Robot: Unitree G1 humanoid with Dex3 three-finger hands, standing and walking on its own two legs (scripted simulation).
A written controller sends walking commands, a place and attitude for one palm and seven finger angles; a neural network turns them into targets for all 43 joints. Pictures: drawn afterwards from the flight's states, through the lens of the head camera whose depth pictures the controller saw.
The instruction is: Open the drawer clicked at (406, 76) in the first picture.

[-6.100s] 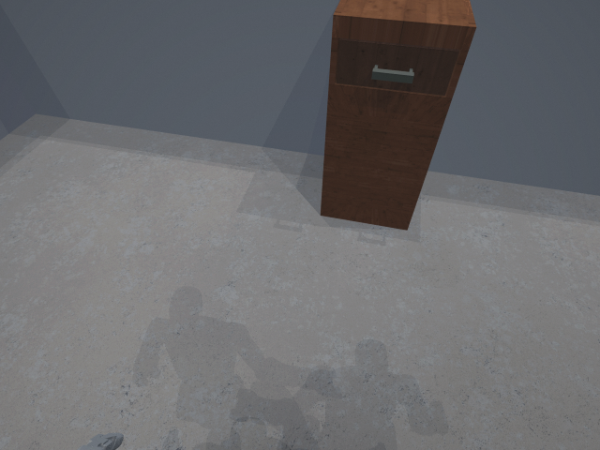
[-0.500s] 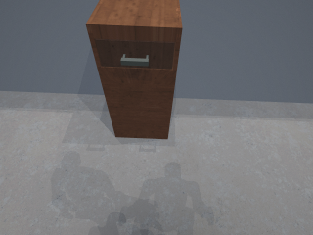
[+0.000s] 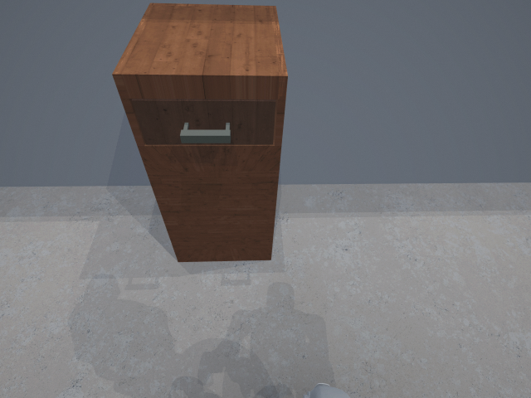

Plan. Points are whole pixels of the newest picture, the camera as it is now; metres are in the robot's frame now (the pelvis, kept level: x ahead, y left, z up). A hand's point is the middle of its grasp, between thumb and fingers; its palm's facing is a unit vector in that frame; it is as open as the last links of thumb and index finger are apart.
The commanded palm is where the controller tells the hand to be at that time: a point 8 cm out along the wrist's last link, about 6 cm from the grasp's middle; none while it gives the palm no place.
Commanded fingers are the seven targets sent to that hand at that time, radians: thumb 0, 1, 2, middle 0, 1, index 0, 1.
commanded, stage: take the last steps up to it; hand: left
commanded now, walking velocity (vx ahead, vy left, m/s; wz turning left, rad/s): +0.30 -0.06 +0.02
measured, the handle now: (206, 131) +0.73 +0.15 -0.05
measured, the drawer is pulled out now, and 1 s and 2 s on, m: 0.00 0.00 0.00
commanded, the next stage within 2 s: come to a stop and stand still in 0.42 s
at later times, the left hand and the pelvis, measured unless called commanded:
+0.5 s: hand out of the picture +0.13 +0.12 -0.18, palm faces +0.11 -0.98 -0.16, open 7.3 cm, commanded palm none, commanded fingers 0.00 0.90 0.90 -0.20 -0.30 -0.20 -0.30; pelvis +0.17 -0.05 +0.00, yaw +2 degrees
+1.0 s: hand (200, 336) +0.26 +0.12 -0.17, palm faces +0.07 -0.96 -0.28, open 7.4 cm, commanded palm none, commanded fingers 0.00 0.90 0.90 -0.20 -0.30 -0.20 -0.30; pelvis +0.21 -0.08 -0.01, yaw +1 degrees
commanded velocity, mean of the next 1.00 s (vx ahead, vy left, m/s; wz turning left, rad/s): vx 0.02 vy -0.03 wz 0.02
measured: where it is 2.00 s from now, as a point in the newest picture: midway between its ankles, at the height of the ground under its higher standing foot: outside the picture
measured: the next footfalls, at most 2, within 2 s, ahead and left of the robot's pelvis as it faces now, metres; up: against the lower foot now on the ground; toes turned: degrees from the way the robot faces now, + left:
right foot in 0.08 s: +0.15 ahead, -0.14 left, +0.00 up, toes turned -8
left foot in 0.56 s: +0.30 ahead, +0.07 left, +0.00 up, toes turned +9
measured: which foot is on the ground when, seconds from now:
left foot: down 0.00-0.10, up 0.12-0.54, down 0.56-1.00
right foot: up 0.00-0.06, down 0.08-0.56, up 0.58-0.98, down 1.00-1.00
